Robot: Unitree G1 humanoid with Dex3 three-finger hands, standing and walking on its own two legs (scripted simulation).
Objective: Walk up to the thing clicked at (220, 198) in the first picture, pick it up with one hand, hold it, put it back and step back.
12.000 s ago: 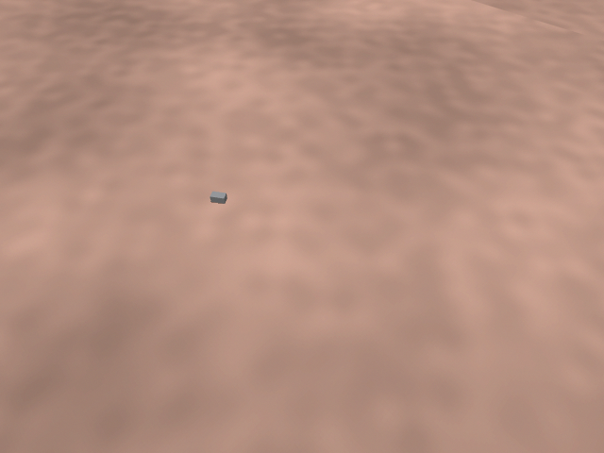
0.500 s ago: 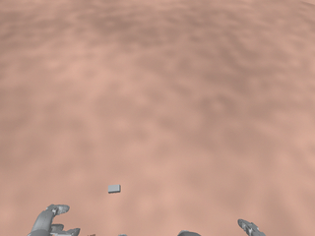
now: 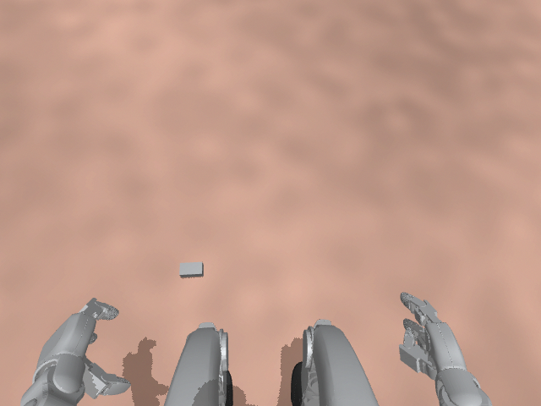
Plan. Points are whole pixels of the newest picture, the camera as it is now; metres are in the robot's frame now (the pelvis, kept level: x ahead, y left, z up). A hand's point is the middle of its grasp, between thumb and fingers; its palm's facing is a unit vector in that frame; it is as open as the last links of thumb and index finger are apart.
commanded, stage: rise first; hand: left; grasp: from above
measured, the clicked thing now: (191, 269) +0.44 +0.21 -0.60
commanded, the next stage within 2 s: none
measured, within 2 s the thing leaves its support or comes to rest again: neither
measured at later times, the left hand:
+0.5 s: hand (140, 302) +0.31 +0.27 -0.34, palm faces -0.47 -0.20 -0.86, open 12.2 cm
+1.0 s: hand (154, 285) +0.36 +0.27 -0.42, palm faces -0.48 -0.01 -0.88, open 12.4 cm
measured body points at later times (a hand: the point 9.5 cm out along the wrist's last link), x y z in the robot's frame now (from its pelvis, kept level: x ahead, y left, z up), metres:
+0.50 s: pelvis -0.07 -0.01 -0.19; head +0.15 +0.01 +0.20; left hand +0.33 +0.28 -0.29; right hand +0.05 -0.29 -0.33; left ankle +0.02 +0.10 -0.58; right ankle +0.03 -0.12 -0.58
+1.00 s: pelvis -0.06 +0.01 -0.25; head +0.17 +0.05 +0.13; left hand +0.38 +0.27 -0.37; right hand +0.00 -0.28 -0.36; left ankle +0.02 +0.10 -0.58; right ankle +0.03 -0.12 -0.58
